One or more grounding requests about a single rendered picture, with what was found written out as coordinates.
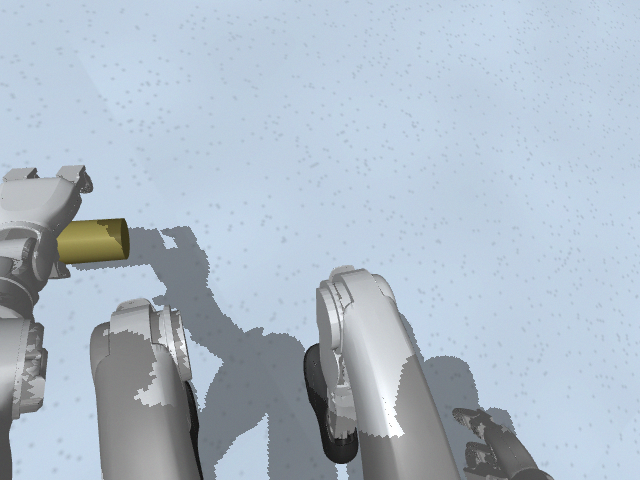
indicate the left robot arm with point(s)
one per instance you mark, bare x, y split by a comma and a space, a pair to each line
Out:
27, 253

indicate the left robot hand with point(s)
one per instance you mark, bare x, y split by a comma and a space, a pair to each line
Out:
49, 202

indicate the right robot foot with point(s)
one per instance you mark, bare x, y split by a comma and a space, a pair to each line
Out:
337, 450

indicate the right robot hand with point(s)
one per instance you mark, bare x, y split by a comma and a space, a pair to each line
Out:
501, 458

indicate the left robot foot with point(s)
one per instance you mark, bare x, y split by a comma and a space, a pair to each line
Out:
194, 425

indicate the can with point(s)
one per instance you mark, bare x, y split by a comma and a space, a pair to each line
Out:
94, 241

